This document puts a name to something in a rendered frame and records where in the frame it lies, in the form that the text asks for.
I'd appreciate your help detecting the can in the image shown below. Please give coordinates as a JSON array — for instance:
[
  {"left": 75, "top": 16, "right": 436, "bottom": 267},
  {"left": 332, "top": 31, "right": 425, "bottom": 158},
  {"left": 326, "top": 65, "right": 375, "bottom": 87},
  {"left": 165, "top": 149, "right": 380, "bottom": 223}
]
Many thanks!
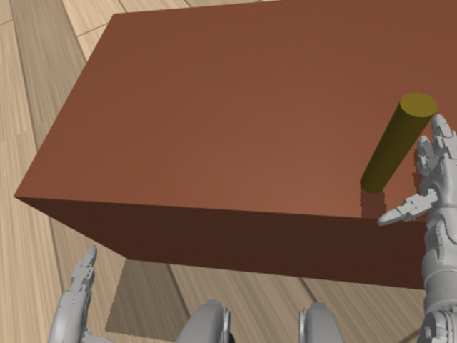
[{"left": 360, "top": 92, "right": 438, "bottom": 194}]

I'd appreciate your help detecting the right robot hand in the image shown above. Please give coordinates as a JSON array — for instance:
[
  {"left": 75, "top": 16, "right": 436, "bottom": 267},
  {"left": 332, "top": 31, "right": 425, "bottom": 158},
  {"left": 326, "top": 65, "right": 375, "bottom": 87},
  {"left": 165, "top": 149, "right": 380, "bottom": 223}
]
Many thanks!
[{"left": 378, "top": 114, "right": 457, "bottom": 226}]

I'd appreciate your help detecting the right robot arm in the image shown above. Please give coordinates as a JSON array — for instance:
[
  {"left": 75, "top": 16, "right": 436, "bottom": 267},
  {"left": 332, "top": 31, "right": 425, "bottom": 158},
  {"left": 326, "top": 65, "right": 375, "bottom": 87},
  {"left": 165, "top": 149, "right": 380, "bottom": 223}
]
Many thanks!
[{"left": 417, "top": 207, "right": 457, "bottom": 343}]

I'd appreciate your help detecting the left robot hand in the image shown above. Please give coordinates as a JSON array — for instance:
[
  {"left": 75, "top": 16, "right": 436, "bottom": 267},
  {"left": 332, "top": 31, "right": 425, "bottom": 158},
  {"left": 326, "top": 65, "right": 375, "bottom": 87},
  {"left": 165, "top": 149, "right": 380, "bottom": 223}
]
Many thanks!
[{"left": 48, "top": 245, "right": 114, "bottom": 343}]

